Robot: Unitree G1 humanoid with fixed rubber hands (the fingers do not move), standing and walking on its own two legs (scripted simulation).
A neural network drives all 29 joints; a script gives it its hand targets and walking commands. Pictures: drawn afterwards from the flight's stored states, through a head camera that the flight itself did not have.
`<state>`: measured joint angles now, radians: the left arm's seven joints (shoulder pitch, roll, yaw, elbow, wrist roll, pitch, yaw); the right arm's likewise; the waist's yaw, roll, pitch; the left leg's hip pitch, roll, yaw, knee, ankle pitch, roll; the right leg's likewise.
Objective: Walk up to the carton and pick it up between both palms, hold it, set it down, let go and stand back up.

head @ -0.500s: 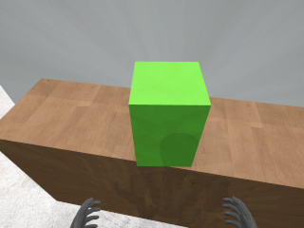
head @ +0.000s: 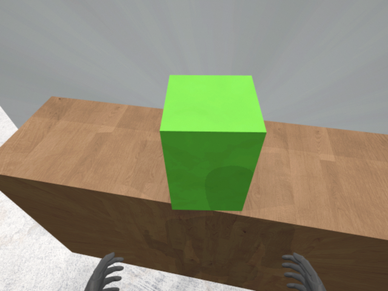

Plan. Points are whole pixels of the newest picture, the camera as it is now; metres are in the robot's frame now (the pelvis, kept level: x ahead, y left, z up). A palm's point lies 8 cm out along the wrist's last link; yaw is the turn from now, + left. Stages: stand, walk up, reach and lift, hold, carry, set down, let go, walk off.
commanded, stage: let go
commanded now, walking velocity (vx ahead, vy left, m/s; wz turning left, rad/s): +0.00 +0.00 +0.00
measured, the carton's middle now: (208, 148) +0.42 -0.01 +0.07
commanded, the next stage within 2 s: stand in 0.40 s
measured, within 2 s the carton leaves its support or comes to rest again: neither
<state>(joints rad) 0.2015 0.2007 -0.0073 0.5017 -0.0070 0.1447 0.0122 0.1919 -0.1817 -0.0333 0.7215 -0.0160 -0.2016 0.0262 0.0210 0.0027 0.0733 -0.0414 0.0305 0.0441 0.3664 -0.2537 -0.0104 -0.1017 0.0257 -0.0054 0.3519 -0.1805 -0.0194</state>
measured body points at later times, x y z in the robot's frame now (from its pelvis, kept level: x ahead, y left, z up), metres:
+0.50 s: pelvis -0.01 +0.00 -0.01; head -0.01 +0.00 +0.44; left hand +0.14 +0.24 -0.09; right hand +0.14 -0.24 -0.10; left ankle -0.03 +0.12 -0.75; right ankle +0.01 -0.11 -0.75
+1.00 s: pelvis -0.03 +0.01 -0.02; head -0.04 +0.00 +0.43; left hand +0.09 +0.23 -0.13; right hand -0.04 -0.25 -0.17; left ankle -0.03 +0.12 -0.74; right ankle +0.01 -0.11 -0.75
